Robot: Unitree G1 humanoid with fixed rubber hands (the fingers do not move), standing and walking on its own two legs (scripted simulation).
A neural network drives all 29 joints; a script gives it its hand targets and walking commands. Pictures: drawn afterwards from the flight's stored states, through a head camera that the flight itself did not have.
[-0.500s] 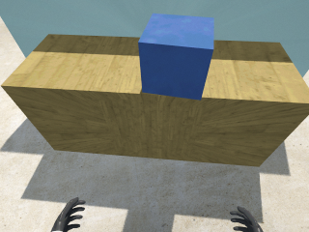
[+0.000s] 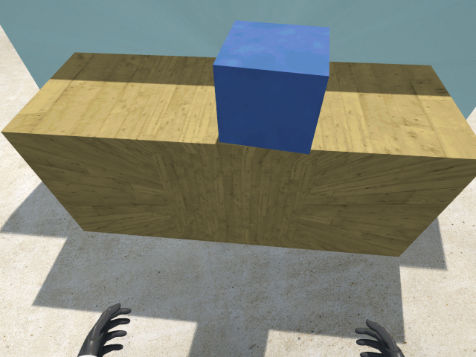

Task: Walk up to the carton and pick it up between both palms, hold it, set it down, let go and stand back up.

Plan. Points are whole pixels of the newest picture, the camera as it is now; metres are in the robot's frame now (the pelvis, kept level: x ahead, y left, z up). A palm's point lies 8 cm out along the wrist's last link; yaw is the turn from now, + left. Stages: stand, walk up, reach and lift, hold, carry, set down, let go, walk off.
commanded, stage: stand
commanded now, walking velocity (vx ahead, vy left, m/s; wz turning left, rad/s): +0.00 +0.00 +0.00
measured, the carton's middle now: (272, 87) +0.79 -0.09 +0.00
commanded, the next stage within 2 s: walk up in 0.82 s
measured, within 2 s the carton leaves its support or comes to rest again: neither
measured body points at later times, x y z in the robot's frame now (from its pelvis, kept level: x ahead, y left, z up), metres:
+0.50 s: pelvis -0.01 +0.00 +0.00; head +0.00 +0.00 +0.45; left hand +0.15 +0.27 -0.08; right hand +0.12 -0.24 -0.12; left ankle +0.00 +0.12 -0.72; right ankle -0.01 -0.12 -0.72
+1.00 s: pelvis -0.03 +0.00 +0.00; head -0.04 +0.01 +0.45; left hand +0.13 +0.27 -0.08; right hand +0.09 -0.24 -0.12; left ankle +0.00 +0.12 -0.72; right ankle -0.01 -0.12 -0.72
